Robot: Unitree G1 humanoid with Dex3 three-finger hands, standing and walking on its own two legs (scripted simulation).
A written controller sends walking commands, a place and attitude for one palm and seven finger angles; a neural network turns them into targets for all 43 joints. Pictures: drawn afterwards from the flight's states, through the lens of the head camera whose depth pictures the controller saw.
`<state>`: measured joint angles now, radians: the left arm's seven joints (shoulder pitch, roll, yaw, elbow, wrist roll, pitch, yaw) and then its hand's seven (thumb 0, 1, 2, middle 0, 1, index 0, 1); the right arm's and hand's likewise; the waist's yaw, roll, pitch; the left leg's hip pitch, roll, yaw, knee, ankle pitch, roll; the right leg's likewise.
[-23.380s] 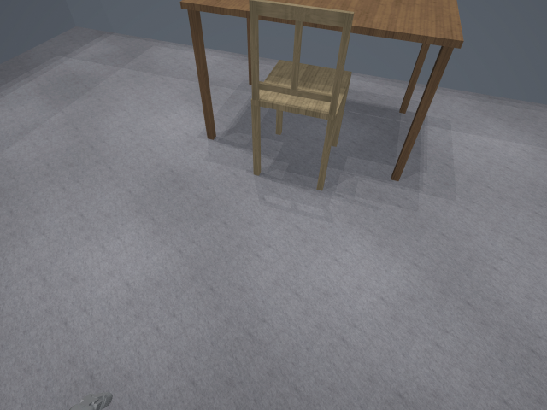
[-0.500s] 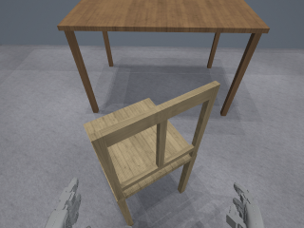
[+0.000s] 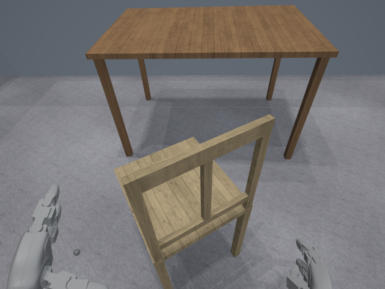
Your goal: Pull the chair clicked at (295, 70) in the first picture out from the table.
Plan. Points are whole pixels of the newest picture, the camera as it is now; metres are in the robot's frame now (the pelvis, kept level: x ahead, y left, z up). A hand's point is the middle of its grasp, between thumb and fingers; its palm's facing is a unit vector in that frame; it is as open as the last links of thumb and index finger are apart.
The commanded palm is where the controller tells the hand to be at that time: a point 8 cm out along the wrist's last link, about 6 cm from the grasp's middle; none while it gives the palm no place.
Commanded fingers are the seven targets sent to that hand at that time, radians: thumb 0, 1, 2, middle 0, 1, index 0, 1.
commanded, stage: draw the hand back to the body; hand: left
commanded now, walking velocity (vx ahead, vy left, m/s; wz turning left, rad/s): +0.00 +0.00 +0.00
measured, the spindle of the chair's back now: (206, 192) +0.39 +0.01 -0.06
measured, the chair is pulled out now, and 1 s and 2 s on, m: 0.58 0.58 0.58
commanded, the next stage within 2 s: step back with the hand held close in 0.94 s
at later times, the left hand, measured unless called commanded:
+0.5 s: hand (39, 181) +0.23 +0.27 +0.18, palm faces +0.40 -0.81 -0.43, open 10.3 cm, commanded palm +0.18 +0.32 +0.21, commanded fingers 0.00 0.83 0.87 -0.19 -0.28 -0.19 -0.28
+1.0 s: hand (37, 177) +0.23 +0.26 +0.20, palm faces +0.43 -0.79 -0.43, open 7.4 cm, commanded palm +0.18 +0.30 +0.21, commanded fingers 0.00 0.90 0.90 -0.20 -0.30 -0.20 -0.30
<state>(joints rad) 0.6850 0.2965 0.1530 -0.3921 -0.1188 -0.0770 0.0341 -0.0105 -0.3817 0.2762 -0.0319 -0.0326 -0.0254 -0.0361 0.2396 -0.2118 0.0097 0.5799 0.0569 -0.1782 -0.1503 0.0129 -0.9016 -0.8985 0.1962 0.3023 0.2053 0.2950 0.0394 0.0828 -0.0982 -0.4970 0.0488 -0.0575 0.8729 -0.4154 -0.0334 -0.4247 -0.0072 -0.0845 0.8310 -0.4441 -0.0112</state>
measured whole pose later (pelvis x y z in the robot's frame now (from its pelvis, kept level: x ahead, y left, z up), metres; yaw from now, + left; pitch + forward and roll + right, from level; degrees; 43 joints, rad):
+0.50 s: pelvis +0.05 +0.02 +0.04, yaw -1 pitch -3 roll +0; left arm 0.55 0.36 0.29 -0.46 -0.05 -0.02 0.14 0.01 0.48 0.69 -0.16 -0.21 -0.15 -0.22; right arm 0.17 -0.21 0.04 0.64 0.02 -0.12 -0.09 0.01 -0.90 -0.90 0.20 0.30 0.21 0.30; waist 0.07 0.06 0.00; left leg -0.14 0.01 0.01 0.50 -0.31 0.00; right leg -0.09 -0.04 -0.04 0.46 -0.32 0.03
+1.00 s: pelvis +0.04 +0.01 +0.04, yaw -2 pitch -5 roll +0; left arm 0.50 0.36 0.34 -0.43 -0.07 -0.03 0.13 0.02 0.89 0.89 -0.22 -0.30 -0.21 -0.30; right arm 0.17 -0.24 0.02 0.67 0.01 -0.08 -0.09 0.01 -0.90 -0.90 0.20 0.30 0.21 0.29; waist 0.06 0.07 0.02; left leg -0.09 0.04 0.00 0.43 -0.27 -0.02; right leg -0.04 -0.01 -0.04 0.40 -0.28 0.00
